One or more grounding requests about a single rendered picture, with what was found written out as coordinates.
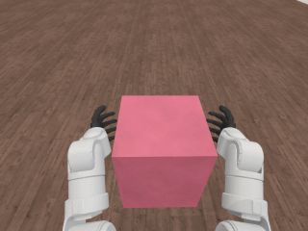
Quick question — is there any right robot hand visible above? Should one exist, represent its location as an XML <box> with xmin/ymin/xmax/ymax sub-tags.
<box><xmin>206</xmin><ymin>105</ymin><xmax>236</xmax><ymax>143</ymax></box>

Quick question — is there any right robot forearm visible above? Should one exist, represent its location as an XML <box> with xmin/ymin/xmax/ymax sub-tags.
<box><xmin>217</xmin><ymin>127</ymin><xmax>271</xmax><ymax>231</ymax></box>

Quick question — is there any left robot forearm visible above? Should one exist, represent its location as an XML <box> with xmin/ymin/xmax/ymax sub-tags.
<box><xmin>63</xmin><ymin>127</ymin><xmax>112</xmax><ymax>231</ymax></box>

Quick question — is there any carton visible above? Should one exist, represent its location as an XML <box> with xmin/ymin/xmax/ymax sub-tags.
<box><xmin>112</xmin><ymin>95</ymin><xmax>218</xmax><ymax>208</ymax></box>

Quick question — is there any right robot upper arm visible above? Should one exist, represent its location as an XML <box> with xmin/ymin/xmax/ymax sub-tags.
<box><xmin>215</xmin><ymin>219</ymin><xmax>266</xmax><ymax>231</ymax></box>

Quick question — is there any left robot hand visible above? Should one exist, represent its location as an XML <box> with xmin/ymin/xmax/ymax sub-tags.
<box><xmin>90</xmin><ymin>105</ymin><xmax>117</xmax><ymax>141</ymax></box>

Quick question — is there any left robot upper arm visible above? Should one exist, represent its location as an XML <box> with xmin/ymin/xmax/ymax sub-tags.
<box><xmin>67</xmin><ymin>220</ymin><xmax>116</xmax><ymax>231</ymax></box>

